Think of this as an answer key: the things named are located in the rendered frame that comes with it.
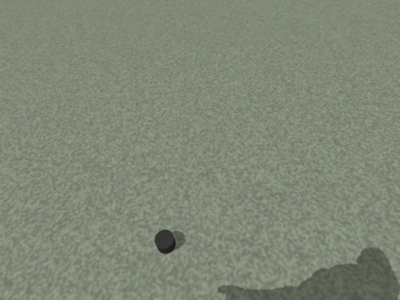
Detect tin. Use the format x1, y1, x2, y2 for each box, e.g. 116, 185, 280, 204
154, 229, 176, 254

